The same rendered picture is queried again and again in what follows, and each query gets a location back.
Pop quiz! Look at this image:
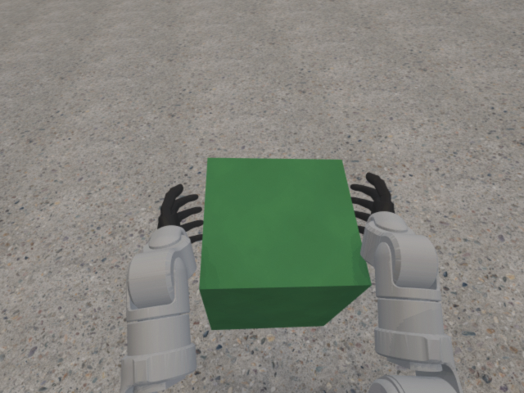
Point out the robot right upper arm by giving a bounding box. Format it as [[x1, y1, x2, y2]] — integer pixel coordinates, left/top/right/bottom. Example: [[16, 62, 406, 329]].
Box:
[[368, 375, 457, 393]]

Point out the right robot hand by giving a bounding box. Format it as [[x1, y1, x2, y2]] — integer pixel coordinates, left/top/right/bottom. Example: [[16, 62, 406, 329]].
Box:
[[350, 173, 395, 234]]

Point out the left robot hand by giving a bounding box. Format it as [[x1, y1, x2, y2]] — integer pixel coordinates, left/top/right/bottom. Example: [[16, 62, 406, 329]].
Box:
[[157, 184, 204, 243]]

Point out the robot right forearm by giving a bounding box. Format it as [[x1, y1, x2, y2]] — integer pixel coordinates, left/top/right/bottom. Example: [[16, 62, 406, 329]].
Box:
[[360, 211, 463, 393]]

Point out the robot left forearm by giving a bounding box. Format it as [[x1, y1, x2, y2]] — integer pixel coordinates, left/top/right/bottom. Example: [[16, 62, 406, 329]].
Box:
[[120, 225, 197, 393]]

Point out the carton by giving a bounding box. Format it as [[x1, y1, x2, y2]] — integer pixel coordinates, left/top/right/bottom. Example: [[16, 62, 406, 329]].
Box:
[[199, 158, 372, 330]]

